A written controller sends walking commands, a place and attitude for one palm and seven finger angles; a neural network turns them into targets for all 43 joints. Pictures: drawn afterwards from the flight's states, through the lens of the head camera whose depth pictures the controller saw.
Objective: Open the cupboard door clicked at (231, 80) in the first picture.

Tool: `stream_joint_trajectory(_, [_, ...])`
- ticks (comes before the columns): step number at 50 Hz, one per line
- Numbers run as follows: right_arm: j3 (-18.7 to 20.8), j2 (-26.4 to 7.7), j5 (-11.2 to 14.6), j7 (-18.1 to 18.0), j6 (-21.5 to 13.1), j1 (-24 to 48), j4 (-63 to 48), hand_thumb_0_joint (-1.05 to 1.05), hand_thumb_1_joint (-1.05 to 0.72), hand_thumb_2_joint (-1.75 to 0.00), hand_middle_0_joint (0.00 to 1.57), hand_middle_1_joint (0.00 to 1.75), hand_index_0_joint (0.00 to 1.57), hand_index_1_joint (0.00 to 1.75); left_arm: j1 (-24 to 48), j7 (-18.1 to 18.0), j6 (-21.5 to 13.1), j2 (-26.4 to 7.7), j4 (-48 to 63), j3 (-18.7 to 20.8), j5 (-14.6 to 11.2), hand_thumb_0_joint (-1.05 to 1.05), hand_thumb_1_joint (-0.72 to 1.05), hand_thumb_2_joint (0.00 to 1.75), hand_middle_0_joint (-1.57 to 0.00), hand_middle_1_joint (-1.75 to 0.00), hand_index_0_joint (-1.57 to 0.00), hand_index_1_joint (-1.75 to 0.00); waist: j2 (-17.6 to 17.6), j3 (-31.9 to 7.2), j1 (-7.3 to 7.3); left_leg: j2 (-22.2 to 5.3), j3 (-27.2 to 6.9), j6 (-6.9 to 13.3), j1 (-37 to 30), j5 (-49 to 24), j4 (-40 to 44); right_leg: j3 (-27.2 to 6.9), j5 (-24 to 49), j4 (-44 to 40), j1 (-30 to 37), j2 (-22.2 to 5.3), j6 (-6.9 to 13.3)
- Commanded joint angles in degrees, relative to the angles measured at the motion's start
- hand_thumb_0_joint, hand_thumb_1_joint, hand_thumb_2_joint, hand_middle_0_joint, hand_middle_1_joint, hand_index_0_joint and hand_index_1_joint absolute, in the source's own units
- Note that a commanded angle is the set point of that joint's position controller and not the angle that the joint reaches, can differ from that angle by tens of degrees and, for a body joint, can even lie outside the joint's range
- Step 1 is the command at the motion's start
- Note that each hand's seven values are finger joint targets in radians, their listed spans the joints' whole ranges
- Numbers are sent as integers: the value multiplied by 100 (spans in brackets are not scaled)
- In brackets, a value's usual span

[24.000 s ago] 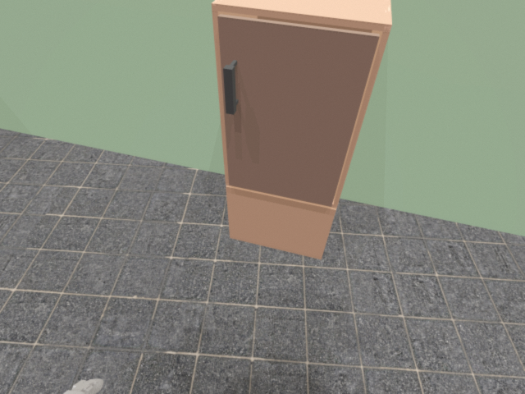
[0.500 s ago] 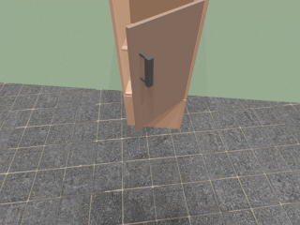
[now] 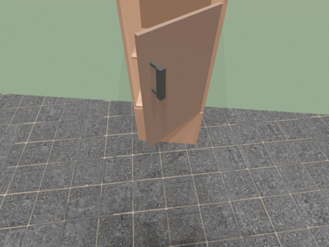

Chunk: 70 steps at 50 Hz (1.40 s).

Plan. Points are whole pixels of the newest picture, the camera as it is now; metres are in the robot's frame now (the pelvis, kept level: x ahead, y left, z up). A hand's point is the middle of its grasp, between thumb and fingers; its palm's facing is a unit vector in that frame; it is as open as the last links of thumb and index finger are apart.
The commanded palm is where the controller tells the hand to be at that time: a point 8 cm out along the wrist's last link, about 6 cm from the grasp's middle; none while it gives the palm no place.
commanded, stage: walk to a spot facing it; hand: left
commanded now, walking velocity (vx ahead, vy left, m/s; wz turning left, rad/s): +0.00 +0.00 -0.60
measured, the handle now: (157, 81) +0.64 +0.07 +0.03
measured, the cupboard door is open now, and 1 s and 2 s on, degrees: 46 46 46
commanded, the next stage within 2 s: none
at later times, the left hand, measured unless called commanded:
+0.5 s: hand out of the picture +0.07 +0.17 -0.18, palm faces -0.17 -0.94 -0.30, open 7.4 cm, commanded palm none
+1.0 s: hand (113, 235) +0.18 +0.17 -0.19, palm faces -0.42 -0.87 -0.23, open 7.4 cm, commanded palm none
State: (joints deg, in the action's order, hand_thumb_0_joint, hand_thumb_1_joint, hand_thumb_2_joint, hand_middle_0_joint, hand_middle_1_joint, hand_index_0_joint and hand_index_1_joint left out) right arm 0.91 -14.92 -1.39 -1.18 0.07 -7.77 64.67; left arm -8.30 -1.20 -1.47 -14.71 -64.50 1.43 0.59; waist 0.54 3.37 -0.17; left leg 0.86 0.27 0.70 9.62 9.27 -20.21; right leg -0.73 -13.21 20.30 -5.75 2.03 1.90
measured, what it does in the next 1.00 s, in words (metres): steps on the spot, turning right: left foot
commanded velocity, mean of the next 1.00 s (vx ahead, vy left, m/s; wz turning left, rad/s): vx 0.00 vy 0.00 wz -0.60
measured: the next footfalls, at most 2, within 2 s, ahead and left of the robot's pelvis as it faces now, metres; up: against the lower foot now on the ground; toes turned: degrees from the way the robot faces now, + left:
left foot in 0.90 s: +0.11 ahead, +0.09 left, +0.00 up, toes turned -32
right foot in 1.26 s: -0.05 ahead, -0.14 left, +0.00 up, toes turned -46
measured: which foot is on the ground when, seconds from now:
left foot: down 0.00-0.40, up 0.42-0.88, down 0.90-1.00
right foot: down 0.00-0.90, up 0.92-1.00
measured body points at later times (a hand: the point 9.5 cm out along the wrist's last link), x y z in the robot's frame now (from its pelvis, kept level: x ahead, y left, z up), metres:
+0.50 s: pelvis -0.01 -0.03 -0.02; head +0.04 -0.07 +0.43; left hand +0.08 +0.21 -0.15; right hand +0.00 -0.29 -0.18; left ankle +0.00 +0.11 -0.69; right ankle -0.03 -0.10 -0.75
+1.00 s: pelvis +0.02 +0.01 -0.01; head +0.08 +0.01 +0.43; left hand +0.21 +0.21 -0.17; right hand +0.01 -0.27 -0.13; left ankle +0.08 +0.11 -0.75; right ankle -0.05 -0.10 -0.69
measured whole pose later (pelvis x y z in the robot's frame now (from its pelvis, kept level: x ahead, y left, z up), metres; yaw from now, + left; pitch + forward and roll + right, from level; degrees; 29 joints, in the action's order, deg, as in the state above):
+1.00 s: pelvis +0.02 +0.01 -0.01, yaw -31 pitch +1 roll -1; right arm 1.6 -10.6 -1.9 -2.4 1.1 -6.2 49.1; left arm -11.2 0.4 2.9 -15.8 -52.3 6.1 1.5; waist -3.2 5.5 2.8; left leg -1.7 -0.8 -0.3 15.7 16.5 -31.4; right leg -5.4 -27.8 56.2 -27.0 5.5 -2.1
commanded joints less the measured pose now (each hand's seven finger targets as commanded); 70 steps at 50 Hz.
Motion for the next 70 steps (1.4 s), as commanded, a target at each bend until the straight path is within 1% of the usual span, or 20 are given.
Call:
stream_joint_trajectory(1, [92,-414,25,-71,-14,-350,-201,0,-90,-90,20,30,20,30,-301,-51,83,-576,227,131,-11,0,90,90,-20,-30,-20,-30,-51,-330,-65,-743,-277,4,-435,-883,-142,-762,1622,-87,-409,-818,78])
stream_joint_trajectory(11, [401,-856,-6,-144,114,-332,-913,0,-90,-90,20,30,20,30,-349,88,307,-587,904,342,43,0,90,90,-20,-30,-20,-30,490,-304,-54,-1534,-595,405,-375,154,-102,-765,629,1353,-1497,-205,25])
stream_joint_trajectory(15, [438,-854,-45,-142,64,-268,-1100,0,-90,-90,20,30,20,30,-341,155,388,-361,1112,379,42,0,90,90,-20,-30,-20,-30,1049,-347,30,-2390,-750,987,-158,-748,207,-161,-1748,3009,-1635,-261,-114])
stream_joint_trajectory(18, [440,-821,-26,-132,100,145,-1274,0,-90,-90,20,30,20,30,-975,196,353,-348,1008,436,58,0,90,90,-20,-30,-20,-30,346,-357,450,-1823,162,434,590,-635,-952,-60,-451,1398,-541,-323,-108])
stream_joint_trajectory(20, [386,-238,80,-67,180,315,-1625,0,-90,-90,20,30,20,30,-1248,47,254,-1262,993,612,163,0,90,90,-20,-30,-20,-30,-2510,-104,544,-131,709,-323,2233,2630,-3612,-3194,1483,-653,-252,-2122,550])
stream_joint_trajectory(22, [439,-379,77,-10,244,288,-1526,0,-90,-90,20,30,20,30,-942,-18,275,-1077,1132,591,61,0,90,90,-20,-30,-20,-30,-1172,-53,328,-380,-185,-255,2333,2116,-4560,-2891,545,-526,-545,-1914,1030])
stream_joint_trajectory(26, [395,-211,76,-49,190,262,-1460,0,-90,-90,20,30,20,30,-813,-95,175,-727,1230,545,42,0,90,90,-20,-30,-20,-30,-451,-694,192,-383,-251,-400,2374,1521,-4362,-2371,2754,177,396,-1414,910])
stream_joint_trajectory(37, [369,-135,136,-106,158,719,-1798,0,-90,-90,20,30,20,30,-1099,-65,235,-849,1303,613,92,0,90,90,-20,-30,-20,-30,-777,-572,334,-113,-283,-407,2023,1610,-3154,-2822,3162,263,327,-1159,953])
stream_joint_trajectory(42, [371,-182,182,-135,69,52,-1719,0,-90,-90,20,30,20,30,-542,-35,285,-892,1525,621,73,0,90,90,-20,-30,-20,-30,-707,-743,-52,-10,-337,-306,442,886,-1247,-2851,2441,563,-690,-842,601])
stream_joint_trajectory(43, [397,-318,176,-165,22,-276,-1621,0,-90,-90,20,30,20,30,-396,-28,287,-781,1582,590,44,0,90,90,-20,-30,-20,-30,-479,-852,-219,-231,-400,-267,-500,408,-488,-2598,1798,828,-1306,-570,340])
stream_joint_trajectory(45, [548,-1191,42,-199,-38,-474,-1750,0,-90,-90,20,30,20,30,-510,93,255,-374,1767,481,-31,0,90,90,-20,-30,-20,-30,1872,-849,-175,-2687,-2820,713,-1216,-52,580,-795,-2280,2873,-2893,449,-314])
stream_joint_trajectory(46, [492,-1148,-34,-217,-4,-461,-1805,0,-90,-90,20,30,20,30,-233,126,271,-618,1832,519,39,0,90,90,-20,-30,-20,-30,1195,-485,-231,-2991,-2854,1163,-583,-544,495,-553,-2299,3794,-2885,120,-432])
stream_joint_trajectory(47, [450,-1068,-69,-248,1,-164,-1971,0,-90,-90,20,30,20,30,-320,193,252,-561,1944,548,72,0,90,90,-20,-30,-20,-30,722,-293,-2,-2858,-2319,1246,25,-715,447,-370,-2050,4264,-2734,-99,-524])
stream_joint_trajectory(51, [321,-685,-74,-192,-30,-64,-1957,0,-90,-90,20,30,20,30,-287,333,396,-437,1745,528,81,0,90,90,-20,-30,-20,-30,1210,-259,141,-1742,-544,669,41,-1617,76,-72,-1204,4619,-2761,-224,-575])
stream_joint_trajectory(56, [389,-920,-75,-136,-10,-640,-1757,0,-90,-90,20,30,20,30,160,400,397,-297,1865,397,49,0,90,90,-20,-30,-20,-30,1143,-372,-113,-1820,-51,583,-91,-1685,-107,462,-1165,3014,-2059,-282,-517])
stream_joint_trajectory(60, [446,-1078,-41,-67,24,-671,-1729,0,-90,-90,20,30,20,30,-136,396,328,-421,1753,385,37,0,90,90,-20,-30,-20,-30,1033,-566,23,-1829,221,334,118,-1525,-800,665,-466,1430,-915,-139,-318])
stream_joint_trajectory(61, [453,-1044,-4,-56,30,-593,-1749,0,-90,-90,20,30,20,30,-477,371,287,-570,1642,428,39,0,90,90,-20,-30,-20,-30,719,-732,223,-1667,401,99,442,-1214,-1392,519,239,710,-178,-226,-202])
stream_joint_trajectory(63, [298,-376,106,-8,64,-185,-2133,0,-90,-90,20,30,20,30,-1142,168,201,-1687,1430,647,89,0,90,90,-20,-30,-20,-30,-2078,-875,609,-443,813,-473,2480,2985,-3914,-2631,3096,-85,813,-2534,917])
stream_joint_trajectory(64, [295,-552,112,-56,104,-156,-2088,0,-90,-90,20,30,20,30,-1256,87,220,-1675,1394,651,37,0,90,90,-20,-30,-20,-30,-1724,-935,673,-603,26,-371,2613,2870,-4557,-2465,2976,22,780,-2537,1264])
stream_joint_trajectory(70, [286,-284,98,2,101,-336,-1784,0,-90,-90,20,30,20,30,-267,-2,241,-1074,1624,530,90,0,90,90,-20,-30,-20,-30,-775,-847,106,-517,193,-526,1705,1803,-3314,-1583,2417,364,-39,-1506,940])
